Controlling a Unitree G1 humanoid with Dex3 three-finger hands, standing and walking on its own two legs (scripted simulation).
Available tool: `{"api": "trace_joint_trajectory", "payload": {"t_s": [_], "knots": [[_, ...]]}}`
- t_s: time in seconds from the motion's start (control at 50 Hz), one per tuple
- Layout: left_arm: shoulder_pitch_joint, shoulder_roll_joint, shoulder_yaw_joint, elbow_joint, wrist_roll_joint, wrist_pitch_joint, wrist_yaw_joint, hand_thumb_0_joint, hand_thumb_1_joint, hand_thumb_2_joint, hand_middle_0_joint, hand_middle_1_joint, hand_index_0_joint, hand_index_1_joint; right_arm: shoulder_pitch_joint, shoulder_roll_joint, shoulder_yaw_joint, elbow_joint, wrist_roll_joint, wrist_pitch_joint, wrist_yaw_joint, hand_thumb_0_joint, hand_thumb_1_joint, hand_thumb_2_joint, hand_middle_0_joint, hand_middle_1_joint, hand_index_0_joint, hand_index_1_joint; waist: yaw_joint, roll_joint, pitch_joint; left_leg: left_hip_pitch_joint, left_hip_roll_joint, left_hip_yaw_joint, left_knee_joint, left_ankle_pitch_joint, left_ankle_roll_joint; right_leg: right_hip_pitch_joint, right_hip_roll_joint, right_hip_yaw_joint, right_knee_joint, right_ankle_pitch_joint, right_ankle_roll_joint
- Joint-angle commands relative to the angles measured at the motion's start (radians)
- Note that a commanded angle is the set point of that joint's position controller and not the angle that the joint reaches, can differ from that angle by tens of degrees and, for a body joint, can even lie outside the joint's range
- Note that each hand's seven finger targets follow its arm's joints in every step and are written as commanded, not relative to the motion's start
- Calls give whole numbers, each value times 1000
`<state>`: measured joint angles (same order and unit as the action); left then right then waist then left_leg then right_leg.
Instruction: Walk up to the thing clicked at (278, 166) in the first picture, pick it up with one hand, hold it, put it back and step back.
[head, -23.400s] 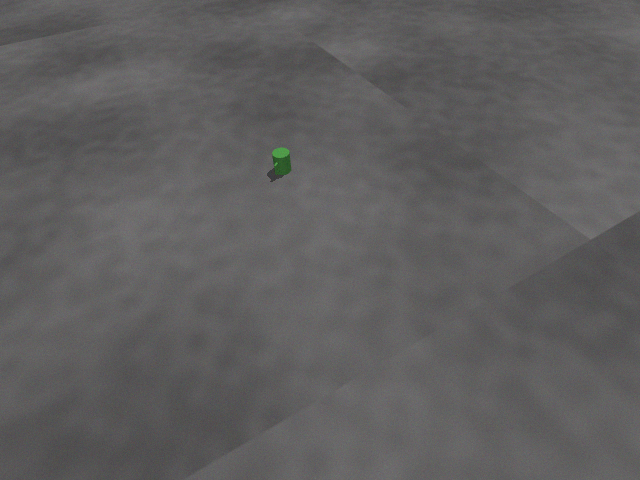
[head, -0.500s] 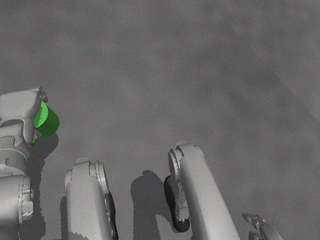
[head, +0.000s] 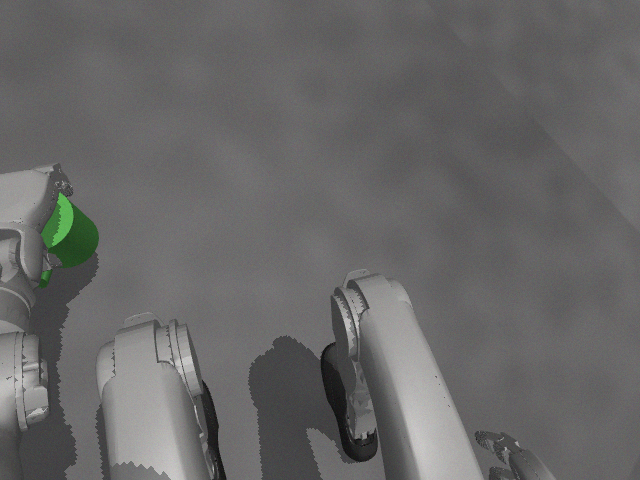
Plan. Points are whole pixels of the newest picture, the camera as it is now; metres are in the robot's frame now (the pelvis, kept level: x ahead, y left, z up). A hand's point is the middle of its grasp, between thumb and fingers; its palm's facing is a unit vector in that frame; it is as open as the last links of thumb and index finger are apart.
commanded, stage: lower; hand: left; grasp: from above
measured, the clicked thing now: (47, 241) +0.44 +0.30 -0.23
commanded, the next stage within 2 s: rest in 0.18 s
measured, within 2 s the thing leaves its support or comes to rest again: rests again in 0.56 s
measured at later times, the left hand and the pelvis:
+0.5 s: hand (59, 236) +0.45 +0.29 -0.25, palm faces -0.46 -0.09 -0.88, open 11.1 cm; pelvis +0.00 +0.00 -0.04, yaw -2 degrees
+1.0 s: hand (60, 234) +0.46 +0.29 -0.26, palm faces -0.47 -0.11 -0.87, open 11.1 cm; pelvis +0.00 +0.00 -0.06, yaw -4 degrees
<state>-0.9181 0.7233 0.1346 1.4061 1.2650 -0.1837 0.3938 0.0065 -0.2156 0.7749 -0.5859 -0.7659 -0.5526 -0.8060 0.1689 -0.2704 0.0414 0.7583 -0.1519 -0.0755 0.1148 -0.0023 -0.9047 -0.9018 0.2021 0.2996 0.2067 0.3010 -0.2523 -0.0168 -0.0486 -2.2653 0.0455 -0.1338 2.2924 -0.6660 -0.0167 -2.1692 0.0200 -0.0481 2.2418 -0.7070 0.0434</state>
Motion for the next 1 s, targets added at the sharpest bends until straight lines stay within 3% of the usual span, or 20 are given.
{"api": "trace_joint_trajectory", "payload": {"t_s": [0.0, 0.08, 0.12, 0.22, 0.36, 0.48, 0.62, 0.66, 0.7, 0.74, 0.78, 0.82, 0.86, 0.9, 0.94, 0.96, 0.98], "knots": [[-414, 326, 28, -167, -18, -10, 62, 0, 541, 1171, -962, -918, -934, -948, 220, -245, -63, 5, 0, -3, -7, 0, -901, -898, 200, 300, 200, 300, 7, 352, -716, 583, -17, 96, -182, 166, 34, 269, 20, -84, -220, 256, -72], [-392, 374, 62, -174, -12, -18, 72, 0, 562, 1192, -978, -937, -949, -967, 217, -260, -59, 2, -7, -4, -2, 0, -902, -899, 200, 300, 200, 300, 10, 363, -748, 600, -18, 95, -158, 217, 32, 295, 21, -89, -196, 306, -65], [-403, 360, 49, -179, -9, -23, 74, 0, 569, 1158, -967, -942, -949, -962, 215, -256, -54, -1, -12, -5, 3, 0, -902, -899, 200, 300, 200, 300, 0, 366, -735, 573, -16, 93, -148, 211, 32, 292, 22, -94, -180, 307, -65], [-388, 402, 81, -204, -14, -30, 95, 0, 562, 1116, -957, -913, -943, -929, 197, -273, -58, -6, -14, -5, 3, 0, -901, -897, 200, 300, 200, 300, 13, 420, -750, 607, -13, 85, -139, 219, 21, 248, 24, -109, -138, 301, -74], [-391, 403, 75, -195, -6, -24, 117, 0, 479, 1153, -905, -884, -880, -911, 185, -270, -43, -4, -27, -6, 8, 0, -891, -893, 200, 300, 200, 300, -7, 398, -736, 542, -7, 87, -82, 210, 30, 266, 34, -106, -128, 312, -66], [-366, 414, 85, -167, -12, -22, 131, 0, 487, 1126, -884, -911, -876, -920, 173, -282, -34, -10, -32, -16, 13, 0, -891, -892, 200, 300, 200, 300, -15, 431, -696, 543, -7, 76, -75, 214, 24, 237, 36, -127, -98, 308, -70], [-375, 440, 93, -176, -20, -26, 141, 0, 498, 1151, -887, -925, -878, -935, 163, -289, -23, -12, -36, -23, 24, 0, -890, -892, 200, 300, 200, 300, -28, 414, -711, 514, 3, 71, -35, 246, 29, 277, 44, -126, -82, 353, -64], [-344, 429, 89, -128, -18, -22, 146, 0, 505, 1147, -890, -930, -883, -938, 156, -288, -16, -13, -39, -25, 29, 0, -892, -893, 200, 300, 200, 300, -28, 396, -672, 492, 2, 69, -33, 234, 30, 264, 43, -132, -81, 338, -64], [-367, 412, 75, -104, -16, -30, 147, 0, 506, 1148, -890, -920, -881, -930, 162, -295, -11, -9, -41, -25, 30, 0, -889, -892, 200, 300, 200, 300, -49, 389, -644, 485, 2, 61, -33, 217, 29, 244, 47, -145, -81, 322, -63], [-376, 419, 65, -70, -7, -35, 148, 0, 485, 1101, -854, -927, -858, -923, 164, -296, -1, -8, -41, -29, 32, 0, -889, -893, 201, 300, 200, 300, -52, 390, -621, 463, 2, 57, -29, 212, 31, 249, 50, -145, -80, 320, -63], [-408, 456, 81, -68, 2, -41, 154, 0, 492, 1124, -857, -929, -857, -929, 180, -307, 8, -3, -44, -33, 38, 0, -888, -892, 201, 300, 200, 300, -68, 357, -611, 452, 0, 52, -13, 216, 35, 259, 49, -152, -78, 323, -58], [-397, 429, 61, -1, 0, -45, 156, 0, 486, 1113, -848, -931, -852, -927, 166, -308, 16, -12, -44, -42, 42, 0, -887, -892, 201, 300, 200, 300, -75, 346, -576, 424, 0, 52, -11, 191, 37, 247, 54, -156, -79, 302, -59], [-423, 467, 69, -1, 8, -61, 161, 0, 503, 1063, -842, -927, -858, -910, 169, -315, 25, -10, -47, -48, 44, 0, -887, -893, 201, 300, 200, 300, -79, 345, -555, 413, 0, 45, -14, 162, 35, 235, 57, -165, -79, 265, -63], [-404, 461, 62, 48, 14, -70, 167, 0, 497, 1055, -828, -938, -849, -916, 165, -318, 37, -16, -50, -51, 47, 0, -886, -893, 201, 300, 200, 300, -83, 324, -555, 392, 0, 43, -12, 145, 39, 255, 62, -169, -85, 254, -58], [-422, 483, 60, 27, 24, -79, 173, 0, 337, 1065, -668, -944, -689, -928, 164, -317, 37, -13, -50, -57, 48, 0, -877, -889, 201, 301, 201, 301, -79, 346, -549, 396, 1, 40, -10, 139, 37, 245, 62, -165, -80, 244, -62], [-366, 450, 48, 86, 21, -72, 175, 0, 257, 1047, -588, -951, -609, -931, 153, -316, 42, -19, -51, -61, 48, 0, -878, -890, 201, 301, 201, 301, -73, 341, -539, 399, 0, 42, -13, 140, 35, 242, 64, -166, -82, 248, -60], [-407, 462, 47, 55, 17, -80, 180, 0, 177, 1044, -530, -941, -545, -926, 146, -317, 41, -18, -50, -63, 48, 0, -876, -889, 201, 301, 201, 301, -84, 337, -548, 391, 5, 37, -8, 133, 37, 244, 69, -168, -81, 246, -58]]}}
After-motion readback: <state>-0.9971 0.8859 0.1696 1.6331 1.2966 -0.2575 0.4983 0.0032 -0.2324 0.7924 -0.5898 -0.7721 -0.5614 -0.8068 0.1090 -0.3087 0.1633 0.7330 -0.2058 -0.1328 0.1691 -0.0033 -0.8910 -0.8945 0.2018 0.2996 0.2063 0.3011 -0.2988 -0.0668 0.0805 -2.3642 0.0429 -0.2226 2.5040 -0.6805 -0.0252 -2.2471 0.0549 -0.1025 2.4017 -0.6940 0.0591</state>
